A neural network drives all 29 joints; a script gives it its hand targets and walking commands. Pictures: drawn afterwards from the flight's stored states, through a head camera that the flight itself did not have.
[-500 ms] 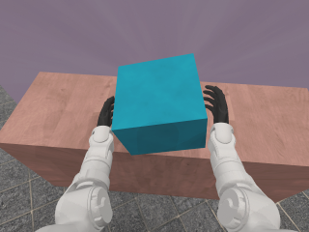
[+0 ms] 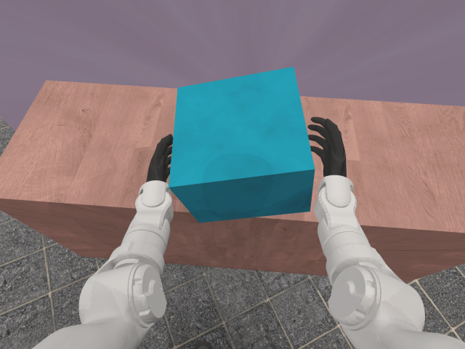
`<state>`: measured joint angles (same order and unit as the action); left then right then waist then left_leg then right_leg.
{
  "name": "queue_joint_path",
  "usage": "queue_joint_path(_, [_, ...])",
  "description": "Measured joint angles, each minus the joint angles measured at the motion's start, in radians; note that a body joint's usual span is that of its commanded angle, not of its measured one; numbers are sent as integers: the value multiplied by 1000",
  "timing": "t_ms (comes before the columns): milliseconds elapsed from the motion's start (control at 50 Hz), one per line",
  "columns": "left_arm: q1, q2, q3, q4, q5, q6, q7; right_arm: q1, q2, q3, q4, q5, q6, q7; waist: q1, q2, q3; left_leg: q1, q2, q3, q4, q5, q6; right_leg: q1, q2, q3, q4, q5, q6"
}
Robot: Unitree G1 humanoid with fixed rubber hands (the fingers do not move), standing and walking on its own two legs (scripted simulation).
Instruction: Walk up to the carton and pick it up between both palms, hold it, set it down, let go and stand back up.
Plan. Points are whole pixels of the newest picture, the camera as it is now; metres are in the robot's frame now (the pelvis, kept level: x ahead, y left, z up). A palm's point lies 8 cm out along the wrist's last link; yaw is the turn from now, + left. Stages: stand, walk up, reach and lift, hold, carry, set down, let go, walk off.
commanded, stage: set down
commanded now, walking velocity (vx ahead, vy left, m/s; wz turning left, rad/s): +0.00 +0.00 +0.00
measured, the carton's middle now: (243, 149) +0.47 +0.03 +0.00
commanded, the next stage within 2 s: none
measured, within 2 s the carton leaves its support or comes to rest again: rests again in 0.76 s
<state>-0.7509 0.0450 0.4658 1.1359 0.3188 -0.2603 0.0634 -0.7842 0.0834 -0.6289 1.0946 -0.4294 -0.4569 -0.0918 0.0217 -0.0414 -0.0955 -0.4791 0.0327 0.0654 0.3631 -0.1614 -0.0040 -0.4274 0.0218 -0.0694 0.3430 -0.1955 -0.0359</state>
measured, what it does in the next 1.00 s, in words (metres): stands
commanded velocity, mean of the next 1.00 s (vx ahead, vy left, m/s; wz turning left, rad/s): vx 0.00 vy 0.00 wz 0.00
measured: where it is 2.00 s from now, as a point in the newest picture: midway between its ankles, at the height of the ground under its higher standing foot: outside the picture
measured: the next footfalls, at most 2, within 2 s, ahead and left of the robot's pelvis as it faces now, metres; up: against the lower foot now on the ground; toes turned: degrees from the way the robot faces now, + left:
none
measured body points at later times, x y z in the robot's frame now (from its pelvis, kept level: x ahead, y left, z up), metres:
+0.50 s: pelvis +0.00 +0.00 -0.01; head +0.15 +0.01 +0.41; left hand +0.42 +0.18 -0.05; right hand +0.44 -0.14 -0.02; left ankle -0.01 +0.12 -0.74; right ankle -0.04 -0.09 -0.74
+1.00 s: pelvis -0.02 +0.00 -0.05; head +0.18 -0.01 +0.36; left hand +0.43 +0.17 -0.10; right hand +0.43 -0.15 -0.09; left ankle -0.01 +0.12 -0.74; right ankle -0.04 -0.09 -0.74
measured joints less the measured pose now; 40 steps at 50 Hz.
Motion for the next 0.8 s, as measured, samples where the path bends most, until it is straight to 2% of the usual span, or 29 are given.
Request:
queue_joint_path(360, [-45, 5, 6, 80, -1, -81, 36, -43, -21, -86, 61, -57, -44, 20, 4, 11, -45, -180, 9, 6, 44, 3, 3, -178, 2, -4, 38, 7, -2])
queue_joint_path(500, [-71, 18, 7, 138, -15, -133, 46, -58, -34, -91, 98, -62, -72, 10, -1, 21, -65, -260, 12, 6, 70, -2, 2, -260, 2, -8, 69, -1, -4])
queue_joint_path(640, [-96, 36, -12, 212, -55, -194, 56, -72, -52, -81, 143, -56, -106, 1, -4, 32, -82, -351, 12, 6, 104, -9, 2, -355, -2, -12, 113, -15, -5])
queue_joint_path(800, [-147, 52, -59, 290, -125, -315, 61, -82, -99, -49, 222, -27, -166, -3, 0, 48, -118, -489, 16, 6, 188, -38, 6, -494, -6, -14, 199, -45, -4])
